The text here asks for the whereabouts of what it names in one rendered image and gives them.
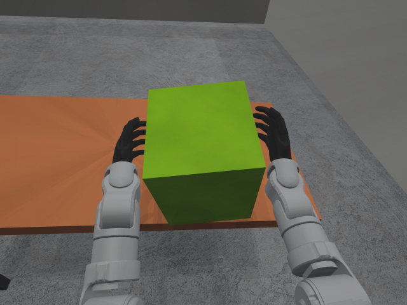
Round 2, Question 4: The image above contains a right robot hand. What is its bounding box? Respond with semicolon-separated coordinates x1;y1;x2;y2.
253;106;292;162

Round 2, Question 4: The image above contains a robot right forearm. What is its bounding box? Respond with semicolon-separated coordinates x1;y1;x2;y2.
265;158;372;305

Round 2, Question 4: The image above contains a left robot hand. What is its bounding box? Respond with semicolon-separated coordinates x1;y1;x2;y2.
112;117;146;164

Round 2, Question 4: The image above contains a robot right upper arm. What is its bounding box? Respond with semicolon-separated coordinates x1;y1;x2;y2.
294;274;371;305

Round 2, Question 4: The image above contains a carton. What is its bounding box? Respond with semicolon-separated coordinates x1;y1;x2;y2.
142;80;266;226

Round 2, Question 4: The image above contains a table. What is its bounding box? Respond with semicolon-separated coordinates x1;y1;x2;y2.
0;95;322;290

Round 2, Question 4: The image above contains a robot left forearm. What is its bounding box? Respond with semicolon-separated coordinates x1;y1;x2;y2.
79;161;141;305

